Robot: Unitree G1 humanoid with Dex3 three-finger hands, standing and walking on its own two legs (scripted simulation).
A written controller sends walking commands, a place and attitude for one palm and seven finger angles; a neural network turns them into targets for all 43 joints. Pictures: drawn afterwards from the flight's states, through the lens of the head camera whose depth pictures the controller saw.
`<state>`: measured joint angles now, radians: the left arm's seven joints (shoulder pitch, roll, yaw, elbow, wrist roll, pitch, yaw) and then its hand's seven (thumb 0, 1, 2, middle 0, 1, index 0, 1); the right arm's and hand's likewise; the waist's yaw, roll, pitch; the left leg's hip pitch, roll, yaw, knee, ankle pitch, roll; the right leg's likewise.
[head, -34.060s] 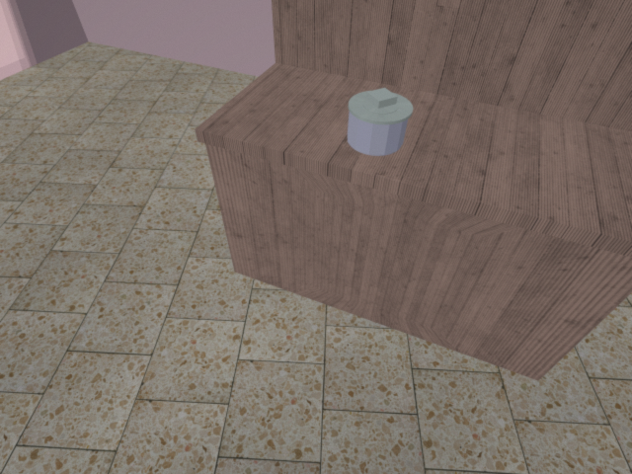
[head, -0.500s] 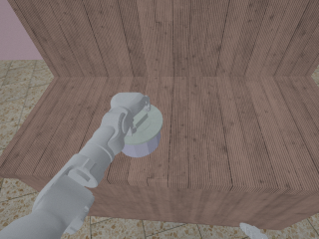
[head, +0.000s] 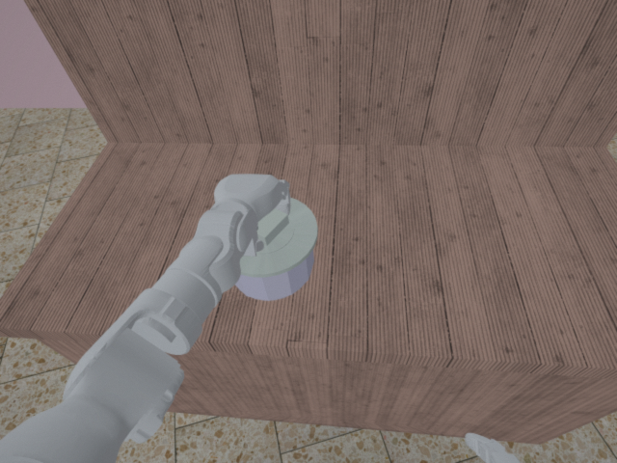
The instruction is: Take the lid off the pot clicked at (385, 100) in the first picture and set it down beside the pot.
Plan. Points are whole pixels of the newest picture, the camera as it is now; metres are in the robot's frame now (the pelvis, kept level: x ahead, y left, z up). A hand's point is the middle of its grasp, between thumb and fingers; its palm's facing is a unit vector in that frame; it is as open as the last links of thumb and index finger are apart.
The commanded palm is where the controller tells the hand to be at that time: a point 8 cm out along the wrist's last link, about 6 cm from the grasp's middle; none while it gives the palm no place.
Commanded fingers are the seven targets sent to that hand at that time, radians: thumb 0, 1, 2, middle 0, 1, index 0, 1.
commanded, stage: close the fingers and squeeze the knob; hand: left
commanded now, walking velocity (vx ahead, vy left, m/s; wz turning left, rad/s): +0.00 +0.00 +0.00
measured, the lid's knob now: (263, 222) +0.46 +0.07 +0.04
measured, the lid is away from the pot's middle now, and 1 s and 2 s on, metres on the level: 0.01 0.00 0.00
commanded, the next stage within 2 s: lift the lid straight up in 0.44 s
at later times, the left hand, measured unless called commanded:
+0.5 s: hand (254, 228) +0.43 +0.08 +0.06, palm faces -0.30 +0.00 -0.95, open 9.0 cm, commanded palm +0.42 +0.08 +0.12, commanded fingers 0.00 0.39 1.21 -0.88 -0.95 -0.80 -0.91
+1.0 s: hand (249, 216) +0.43 +0.08 +0.08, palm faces -0.27 -0.01 -0.96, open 9.0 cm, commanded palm +0.42 +0.09 +0.16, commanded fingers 0.00 0.40 1.22 -0.89 -0.95 -0.80 -0.91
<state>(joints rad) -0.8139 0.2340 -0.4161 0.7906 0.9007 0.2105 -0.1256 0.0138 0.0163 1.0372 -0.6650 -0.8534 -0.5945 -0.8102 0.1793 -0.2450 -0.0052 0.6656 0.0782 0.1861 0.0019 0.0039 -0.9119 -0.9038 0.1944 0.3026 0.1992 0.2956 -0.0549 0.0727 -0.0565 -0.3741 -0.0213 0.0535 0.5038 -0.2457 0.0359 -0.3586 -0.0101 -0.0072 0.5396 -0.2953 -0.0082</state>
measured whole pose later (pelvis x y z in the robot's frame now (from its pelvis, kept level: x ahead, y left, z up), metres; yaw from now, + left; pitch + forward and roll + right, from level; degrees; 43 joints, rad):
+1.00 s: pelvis +0.00 +0.00 +0.00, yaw +0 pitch +6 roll +1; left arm -0.79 0.27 -0.41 0.70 0.88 0.23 -0.14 -0.03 0.01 1.04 -0.72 -0.86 -0.62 -0.78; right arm 0.17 -0.25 0.00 0.68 0.08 0.14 0.01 0.00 -0.91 -0.90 0.19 0.30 0.20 0.30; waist -0.05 0.09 -0.05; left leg -0.34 -0.02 0.05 0.48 -0.24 0.04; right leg -0.32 -0.01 -0.01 0.51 -0.29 -0.01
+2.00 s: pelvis -0.01 +0.01 +0.00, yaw +1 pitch +3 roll +1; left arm -0.98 0.30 -0.45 0.66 0.85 0.29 -0.30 -0.03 0.01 1.04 -0.74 -0.86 -0.62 -0.78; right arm 0.16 -0.26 0.03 0.67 0.08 0.10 0.01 0.01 -0.91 -0.90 0.19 0.30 0.20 0.30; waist -0.05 0.09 -0.03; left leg -0.29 -0.05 0.04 0.44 -0.20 0.05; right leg -0.28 -0.04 -0.02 0.50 -0.27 0.01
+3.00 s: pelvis +0.00 +0.02 +0.01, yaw +2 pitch +4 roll +1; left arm -1.03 0.37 -0.38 0.66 0.88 0.30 -0.40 -0.03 0.02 1.04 -0.75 -0.87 -0.61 -0.78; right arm 0.17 -0.27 0.03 0.66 0.07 0.10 0.01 0.01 -0.91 -0.90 0.20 0.30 0.20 0.30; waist -0.04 0.09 -0.02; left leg -0.29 -0.06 0.03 0.42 -0.20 0.06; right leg -0.26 -0.04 -0.03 0.47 -0.26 0.01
